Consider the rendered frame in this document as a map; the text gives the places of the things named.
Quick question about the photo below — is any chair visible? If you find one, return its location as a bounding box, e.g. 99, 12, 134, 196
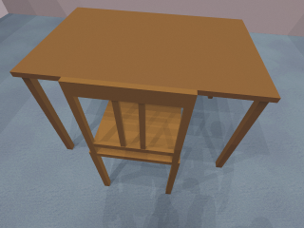
58, 77, 198, 195

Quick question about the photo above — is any table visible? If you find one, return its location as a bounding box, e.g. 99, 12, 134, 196
10, 7, 281, 168

